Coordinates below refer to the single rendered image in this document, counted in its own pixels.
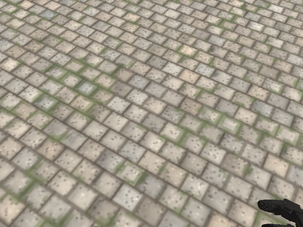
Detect right robot hand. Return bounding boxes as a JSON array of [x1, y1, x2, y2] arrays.
[[258, 199, 303, 227]]

